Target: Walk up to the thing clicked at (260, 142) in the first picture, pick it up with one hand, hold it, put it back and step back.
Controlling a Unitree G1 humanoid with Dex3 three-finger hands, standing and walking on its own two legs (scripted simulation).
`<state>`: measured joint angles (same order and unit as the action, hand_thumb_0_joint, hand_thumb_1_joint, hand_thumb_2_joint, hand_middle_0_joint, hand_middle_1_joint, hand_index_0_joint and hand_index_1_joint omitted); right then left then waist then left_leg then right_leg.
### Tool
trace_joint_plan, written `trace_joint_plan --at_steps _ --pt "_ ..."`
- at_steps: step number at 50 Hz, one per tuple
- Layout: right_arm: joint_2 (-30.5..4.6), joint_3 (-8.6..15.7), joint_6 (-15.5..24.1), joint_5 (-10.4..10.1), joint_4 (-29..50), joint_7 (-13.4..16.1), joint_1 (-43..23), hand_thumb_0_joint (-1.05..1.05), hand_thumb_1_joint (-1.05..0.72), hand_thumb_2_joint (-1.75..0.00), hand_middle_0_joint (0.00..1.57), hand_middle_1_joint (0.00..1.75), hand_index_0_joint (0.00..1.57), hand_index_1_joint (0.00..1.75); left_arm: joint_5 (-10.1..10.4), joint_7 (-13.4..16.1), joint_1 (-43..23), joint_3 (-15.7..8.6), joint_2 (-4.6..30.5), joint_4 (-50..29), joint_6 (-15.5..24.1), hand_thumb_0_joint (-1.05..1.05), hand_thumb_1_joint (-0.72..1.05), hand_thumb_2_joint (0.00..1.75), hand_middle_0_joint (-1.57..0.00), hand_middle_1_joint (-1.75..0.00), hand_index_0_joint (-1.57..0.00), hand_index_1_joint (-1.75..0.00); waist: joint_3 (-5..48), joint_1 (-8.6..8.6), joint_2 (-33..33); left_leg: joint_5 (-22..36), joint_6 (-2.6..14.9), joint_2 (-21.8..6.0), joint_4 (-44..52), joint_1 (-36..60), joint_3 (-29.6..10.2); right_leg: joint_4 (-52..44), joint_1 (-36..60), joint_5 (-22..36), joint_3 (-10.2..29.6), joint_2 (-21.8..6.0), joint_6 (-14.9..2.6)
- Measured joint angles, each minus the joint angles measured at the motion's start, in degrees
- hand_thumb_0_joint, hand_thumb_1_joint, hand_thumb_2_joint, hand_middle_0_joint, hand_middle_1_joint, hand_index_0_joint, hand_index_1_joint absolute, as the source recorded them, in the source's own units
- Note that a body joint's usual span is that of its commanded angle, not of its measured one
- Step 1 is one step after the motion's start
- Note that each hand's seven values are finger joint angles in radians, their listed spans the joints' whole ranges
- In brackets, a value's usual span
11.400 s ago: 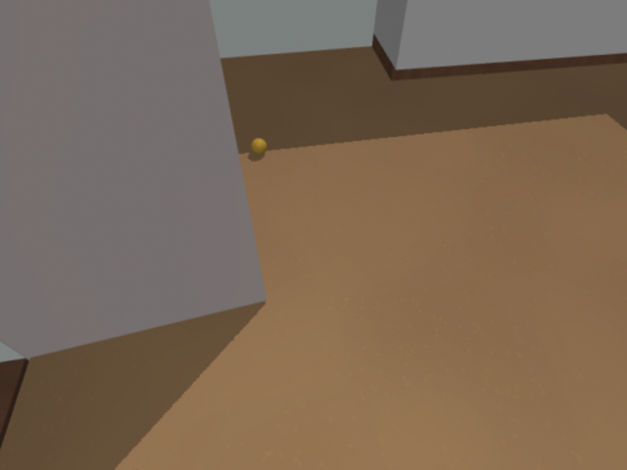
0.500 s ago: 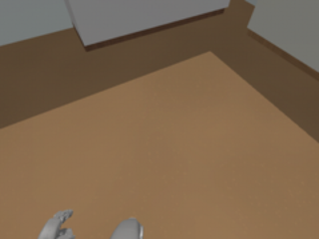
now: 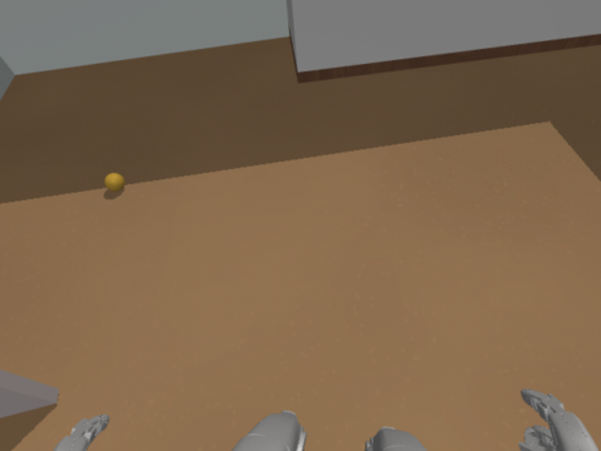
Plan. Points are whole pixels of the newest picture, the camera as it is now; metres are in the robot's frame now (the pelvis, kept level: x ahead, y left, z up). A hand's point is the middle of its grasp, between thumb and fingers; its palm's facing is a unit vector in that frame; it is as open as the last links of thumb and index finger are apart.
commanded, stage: walk up
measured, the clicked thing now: (114, 182) +1.18 +0.98 -0.71
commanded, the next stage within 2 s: stand in 1.72 s
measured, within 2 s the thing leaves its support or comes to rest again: neither
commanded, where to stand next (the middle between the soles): +0.07 +0.04 m, yaw +30 degrees
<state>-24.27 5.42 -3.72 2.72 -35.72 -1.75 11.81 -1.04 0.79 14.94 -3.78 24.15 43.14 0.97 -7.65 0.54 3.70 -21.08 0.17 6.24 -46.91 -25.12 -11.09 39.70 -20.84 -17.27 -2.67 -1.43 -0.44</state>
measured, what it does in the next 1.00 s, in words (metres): steps on the spot, turning left: left foot, then right foot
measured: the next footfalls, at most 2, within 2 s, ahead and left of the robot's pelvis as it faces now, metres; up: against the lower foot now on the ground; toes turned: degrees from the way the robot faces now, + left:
left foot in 0.38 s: +0.00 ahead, +0.16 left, +0.00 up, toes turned +17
right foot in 0.72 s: +0.12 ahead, -0.06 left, +0.00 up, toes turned +28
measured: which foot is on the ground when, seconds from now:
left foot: up 0.00-0.36, down 0.38-0.76, up 0.78-1.00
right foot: down 0.00-0.40, up 0.42-0.70, down 0.72-1.00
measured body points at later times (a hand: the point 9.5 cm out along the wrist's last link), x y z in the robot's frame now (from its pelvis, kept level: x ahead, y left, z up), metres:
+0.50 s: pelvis -0.01 +0.03 +0.00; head +0.01 +0.07 +0.45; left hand -0.04 +0.37 -0.12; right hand +0.17 -0.25 -0.08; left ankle -0.03 +0.15 -0.71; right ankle +0.03 -0.10 -0.67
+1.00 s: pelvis -0.01 +0.03 +0.00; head +0.03 +0.04 +0.45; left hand -0.10 +0.35 -0.10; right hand +0.23 -0.20 -0.12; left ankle -0.06 +0.14 -0.71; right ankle +0.09 -0.08 -0.71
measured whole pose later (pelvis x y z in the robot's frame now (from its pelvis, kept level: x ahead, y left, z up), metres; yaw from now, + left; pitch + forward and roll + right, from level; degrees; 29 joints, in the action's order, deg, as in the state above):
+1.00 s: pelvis -0.01 +0.03 +0.00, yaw +29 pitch -2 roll +1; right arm -23.8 2.5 1.1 0.4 -48.7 -0.2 13.0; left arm -2.1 -1.7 12.3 -2.3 23.1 47.4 0.3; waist -6.2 2.7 1.1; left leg -24.7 0.5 1.1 -41.8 -18.9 -0.5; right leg 41.1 -20.4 -18.9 -5.2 -7.5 0.3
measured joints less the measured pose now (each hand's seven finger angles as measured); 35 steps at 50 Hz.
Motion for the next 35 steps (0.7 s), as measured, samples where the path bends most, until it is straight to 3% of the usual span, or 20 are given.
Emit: trace_joint_plan --at_steps 3,7,10,14,18,20,21,23,26,35 --pt "-0.4 0.2 -0.8 0.0 -1.2 0.1 0.6 0.00 -0.91 -0.90 0.20 0.30 0.20 0.30 -0.6 0.1 -0.5 0.6 -0.7 0.2 -0.3 0.00 0.90 0.89 -0.20 -0.30 -0.20 -0.30 -0.1 0.50 0.5 -5.2 -0.48 0.6 -13.9 -4.7 4.0 -0.4 0.8 -0.6 -2.2 -3.1 -0.34" --pt "-1.3 0.3 -0.5 -0.3 -2.4 -1.6 2.2 0.00 -0.91 -0.90 0.20 0.30 0.20 0.30 -0.8 0.2 0.3 0.5 -1.3 -0.3 0.6 0.00 0.90 0.89 -0.20 -0.30 -0.21 -0.30 0.2 1.01 0.9 -0.9 -1.43 -2.8 -20.8 -5.8 5.3 -3.6 2.4 0.9 -4.4 -5.8 0.18" --pt "-1.4 0.2 -0.4 -0.8 -4.3 -2.0 3.5 0.00 -0.91 -0.90 0.20 0.30 0.20 0.30 -1.0 -0.3 1.1 0.1 -1.1 -1.0 0.8 0.00 0.90 0.89 -0.20 -0.30 -0.21 -0.30 0.5 1.15 0.9 0.3 -2.11 -5.8 -17.1 -3.6 5.0 -4.3 3.4 0.9 -6.6 -7.0 0.46" --pt "-0.6 -0.4 -0.2 -1.5 -7.4 -1.7 4.3 0.00 -0.91 -0.90 0.20 0.30 0.20 0.30 -1.5 -1.4 1.7 -0.3 0.3 -2.0 0.7 0.00 0.90 0.89 -0.21 -0.30 -0.21 -0.30 0.7 1.92 -0.9 -2.6 -2.59 -8.3 -5.8 0.7 7.6 -2.7 3.9 -0.3 -9.2 -8.8 0.74" --pt "-0.1 -0.9 1.4 -2.1 -9.1 -1.2 4.3 0.00 -0.91 -0.90 0.20 0.30 0.20 0.30 -1.2 -2.4 1.4 -0.4 2.2 -1.9 -0.4 0.00 0.90 0.89 -0.21 -0.30 -0.21 -0.30 1.0 2.44 -3.5 -1.6 -1.66 -8.0 5.1 5.9 11.3 2.1 2.5 -3.0 -11.0 -11.0 1.76" --pt "0.9 -0.9 2.4 -1.9 -10.0 -0.6 3.9 0.00 -0.91 -0.90 0.20 0.30 0.20 0.30 -0.9 -2.4 1.1 -0.6 3.3 -0.9 -1.5 0.00 0.90 0.89 -0.20 -0.30 -0.21 -0.30 0.6 2.69 -7.1 0.5 -0.73 -5.5 6.2 7.2 12.6 7.2 0.9 -6.8 -9.2 -13.4 0.76" --pt "1.3 -1.2 2.8 -1.6 -9.9 -0.2 4.0 0.00 -0.91 -0.90 0.20 0.30 0.20 0.30 -0.7 -2.2 1.2 -0.8 3.4 -0.1 -2.3 0.00 0.90 0.89 -0.20 -0.30 -0.21 -0.30 0.9 2.72 -8.4 -0.2 -0.33 -4.8 5.2 7.1 13.0 10.8 -0.5 -9.8 -6.4 -12.8 0.54" --pt "1.4 -1.8 3.4 -1.4 -9.7 0.2 4.8 0.00 -0.91 -0.90 0.20 0.30 0.21 0.30 -0.4 -1.8 1.0 -0.4 2.6 1.9 -3.3 0.00 0.90 0.89 -0.20 -0.30 -0.20 -0.30 2.1 1.18 -8.3 -0.9 0.50 -4.7 4.2 6.5 11.1 17.3 -2.8 -13.2 -2.8 -8.6 0.25" --pt "1.7 -2.5 3.9 -1.6 -9.9 1.3 5.8 0.00 -0.91 -0.90 0.20 0.30 0.21 0.30 0.2 -1.9 0.5 0.4 1.7 2.9 -2.9 0.01 0.90 0.89 -0.20 -0.30 -0.20 -0.30 2.7 0.00 -8.6 0.5 0.81 -4.2 6.8 7.3 8.6 20.8 -5.2 -11.8 -0.2 -5.3 -0.13" --pt "0.5 -3.1 5.0 -2.1 -8.6 3.0 4.4 0.00 -0.90 -0.90 0.20 0.30 0.21 0.30 0.6 -1.7 -1.1 1.2 -1.2 3.4 -1.5 0.00 0.90 0.89 -0.20 -0.30 -0.20 -0.30 0.6 -0.13 -5.4 0.3 0.24 -3.1 5.0 5.7 4.8 7.4 -2.7 -6.8 0.8 -2.2 -1.17"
